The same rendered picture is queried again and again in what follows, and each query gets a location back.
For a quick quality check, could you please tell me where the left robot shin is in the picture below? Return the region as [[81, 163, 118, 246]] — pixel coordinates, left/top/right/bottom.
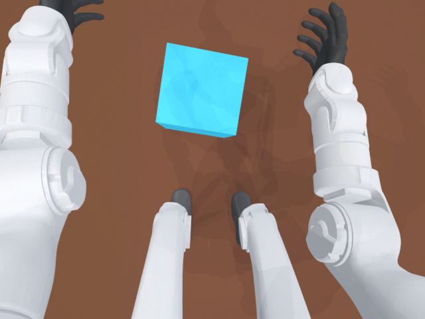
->
[[152, 202, 187, 231]]

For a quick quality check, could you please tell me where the left robot hand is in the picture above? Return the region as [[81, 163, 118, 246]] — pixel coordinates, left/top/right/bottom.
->
[[39, 0, 104, 35]]

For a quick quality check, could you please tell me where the right robot hand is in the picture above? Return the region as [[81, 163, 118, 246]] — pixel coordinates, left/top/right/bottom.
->
[[293, 2, 348, 76]]

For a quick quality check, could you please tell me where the left robot upper arm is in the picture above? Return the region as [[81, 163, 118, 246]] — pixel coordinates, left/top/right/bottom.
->
[[0, 145, 86, 319]]

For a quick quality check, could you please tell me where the left robot forearm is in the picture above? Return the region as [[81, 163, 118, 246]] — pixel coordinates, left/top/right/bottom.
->
[[0, 6, 73, 151]]

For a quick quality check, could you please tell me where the right robot upper arm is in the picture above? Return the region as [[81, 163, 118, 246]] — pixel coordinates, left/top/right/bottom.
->
[[306, 201, 425, 319]]

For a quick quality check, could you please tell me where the left robot foot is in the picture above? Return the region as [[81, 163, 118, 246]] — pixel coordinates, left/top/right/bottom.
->
[[171, 189, 191, 215]]

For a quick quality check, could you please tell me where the carton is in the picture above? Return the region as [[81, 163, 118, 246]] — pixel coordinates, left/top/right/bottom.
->
[[155, 43, 248, 138]]

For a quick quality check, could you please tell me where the right robot forearm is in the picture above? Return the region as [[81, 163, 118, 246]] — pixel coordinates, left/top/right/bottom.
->
[[304, 62, 401, 244]]

